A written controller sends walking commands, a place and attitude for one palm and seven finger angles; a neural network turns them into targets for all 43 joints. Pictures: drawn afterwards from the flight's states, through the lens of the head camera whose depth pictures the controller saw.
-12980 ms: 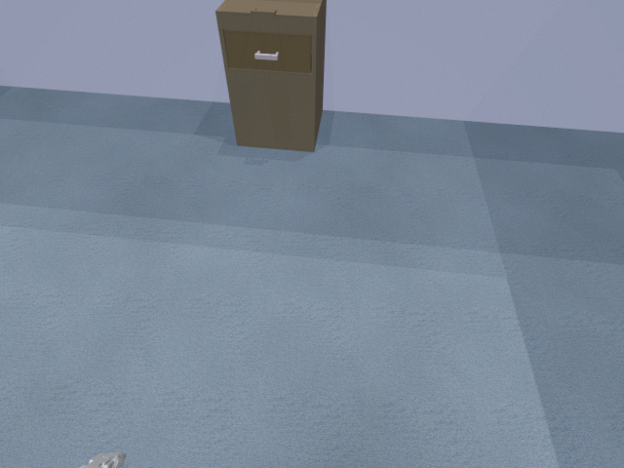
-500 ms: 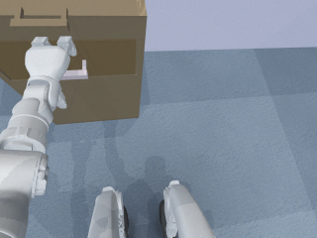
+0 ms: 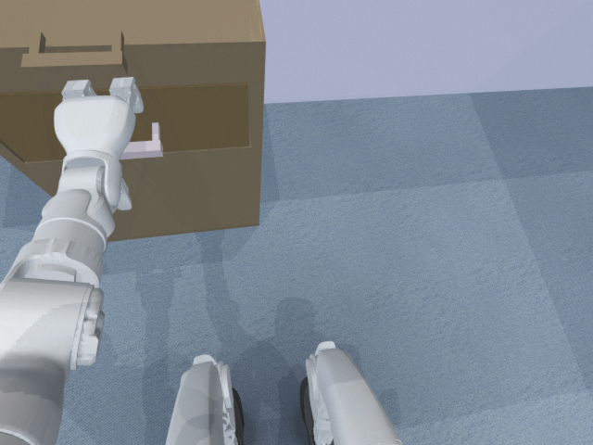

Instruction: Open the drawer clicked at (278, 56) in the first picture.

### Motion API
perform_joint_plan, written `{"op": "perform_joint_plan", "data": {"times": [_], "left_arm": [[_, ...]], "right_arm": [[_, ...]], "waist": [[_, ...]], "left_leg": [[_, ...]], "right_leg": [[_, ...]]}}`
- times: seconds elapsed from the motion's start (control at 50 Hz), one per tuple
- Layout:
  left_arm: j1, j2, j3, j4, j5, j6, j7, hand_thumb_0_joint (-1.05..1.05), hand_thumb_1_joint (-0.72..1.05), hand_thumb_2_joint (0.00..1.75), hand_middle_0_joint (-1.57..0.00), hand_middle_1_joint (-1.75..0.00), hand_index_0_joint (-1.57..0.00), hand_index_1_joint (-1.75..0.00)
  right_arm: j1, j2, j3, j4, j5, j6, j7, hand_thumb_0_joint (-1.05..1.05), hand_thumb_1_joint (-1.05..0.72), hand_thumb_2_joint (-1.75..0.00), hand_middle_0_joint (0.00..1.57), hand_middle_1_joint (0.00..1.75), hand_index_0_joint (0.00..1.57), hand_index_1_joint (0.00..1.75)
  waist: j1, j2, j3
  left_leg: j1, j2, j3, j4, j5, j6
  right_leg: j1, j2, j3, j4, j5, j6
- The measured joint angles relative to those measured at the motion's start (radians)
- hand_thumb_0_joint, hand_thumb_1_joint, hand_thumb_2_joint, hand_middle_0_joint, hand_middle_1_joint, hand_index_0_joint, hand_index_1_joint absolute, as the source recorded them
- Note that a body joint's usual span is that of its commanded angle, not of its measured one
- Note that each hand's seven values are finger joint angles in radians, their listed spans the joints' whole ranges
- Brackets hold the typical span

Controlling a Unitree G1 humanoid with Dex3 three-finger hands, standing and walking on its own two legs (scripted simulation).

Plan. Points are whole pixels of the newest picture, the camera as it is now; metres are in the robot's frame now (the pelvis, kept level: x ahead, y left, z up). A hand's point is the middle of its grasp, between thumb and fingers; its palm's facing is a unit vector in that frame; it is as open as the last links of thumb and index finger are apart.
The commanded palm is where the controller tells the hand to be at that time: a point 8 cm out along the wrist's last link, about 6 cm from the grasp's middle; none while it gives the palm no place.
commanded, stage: move the hooked fingers above the handle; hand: left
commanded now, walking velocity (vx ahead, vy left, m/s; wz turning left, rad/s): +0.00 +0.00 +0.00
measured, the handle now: (128, 140) +0.58 +0.21 -0.09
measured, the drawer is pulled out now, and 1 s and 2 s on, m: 0.00 0.00 0.00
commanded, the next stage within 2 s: lower the fingers behind the handle in 1.28 s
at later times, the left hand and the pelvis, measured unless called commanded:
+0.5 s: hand (121, 147) +0.53 +0.19 -0.03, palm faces -0.07 -0.03 -1.00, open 13.8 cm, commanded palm +0.52 +0.18 +0.01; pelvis +0.00 -0.01 +0.00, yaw +0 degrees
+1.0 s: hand (123, 145) +0.54 +0.19 -0.04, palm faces -0.05 -0.03 -1.00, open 13.8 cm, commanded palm +0.53 +0.18 +0.01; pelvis +0.01 -0.01 +0.00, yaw +1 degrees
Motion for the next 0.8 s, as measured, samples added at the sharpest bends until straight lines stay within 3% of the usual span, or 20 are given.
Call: {"op": "perform_joint_plan", "data": {"times": [0.14, 0.28, 0.44, 0.6, 0.8], "left_arm": [[0.061, 0.006, 0.024, -0.052, -0.002, -0.014, 0.004, 0.00, -0.49, 0.30, -0.32, -1.20, -0.32, -1.20], [0.043, -0.001, -0.011, -0.042, -0.009, -0.006, 0.031, 0.00, -0.49, 0.30, -0.32, -1.20, -0.32, -1.20], [-0.014, -0.015, -0.037, 0.015, -0.019, 0.027, 0.001, 0.00, -0.49, 0.30, -0.32, -1.20, -0.32, -1.20], [0.007, 0.011, 0.019, 0.002, 0.002, 0.000, 0.000, 0.00, -0.49, 0.30, -0.32, -1.20, -0.32, -1.20], [0.034, 0.021, -0.001, -0.056, -0.024, 0.004, -0.013, 0.00, -0.49, 0.30, -0.32, -1.20, -0.32, -1.20]], "right_arm": [[0.003, -0.002, -0.008, 0.005, 0.004, -0.002, -0.001, 0.00, -0.91, -0.89, 0.20, 0.30, 0.20, 0.30], [-0.004, 0.005, -0.016, 0.041, 0.003, -0.014, 0.000, 0.00, -0.91, -0.89, 0.20, 0.30, 0.20, 0.30], [-0.014, 0.003, -0.008, 0.027, 0.003, -0.018, -0.002, 0.00, -0.91, -0.89, 0.20, 0.30, 0.20, 0.30], [-0.003, -0.007, 0.002, -0.002, 0.005, -0.011, -0.006, 0.00, -0.91, -0.89, 0.20, 0.30, 0.20, 0.30], [0.006, 0.005, -0.013, 0.035, 0.007, -0.015, -0.003, 0.00, -0.91, -0.89, 0.20, 0.30, 0.20, 0.30]], "waist": [[0.015, -0.002, 0.012], [0.030, -0.004, 0.009], [0.009, -0.003, 0.004], [-0.007, 0.001, 0.006], [0.028, -0.002, 0.019]], "left_leg": [[-0.005, 0.002, 0.009, 0.004, -0.001, -0.001], [0.002, -0.007, -0.004, -0.007, 0.006, -0.007], [0.012, -0.006, -0.010, -0.019, 0.011, -0.010], [-0.008, 0.005, 0.002, 0.004, -0.003, -0.009], [-0.017, -0.002, 0.001, 0.007, -0.005, -0.009]], "right_leg": [[-0.012, 0.001, 0.009, 0.012, -0.002, 0.000], [0.001, -0.006, -0.004, 0.003, -0.002, -0.006], [0.013, -0.004, -0.009, -0.012, 0.002, -0.009], [-0.015, 0.005, 0.003, 0.013, -0.005, -0.008], [-0.024, -0.001, 0.002, 0.020, -0.012, -0.008]]}}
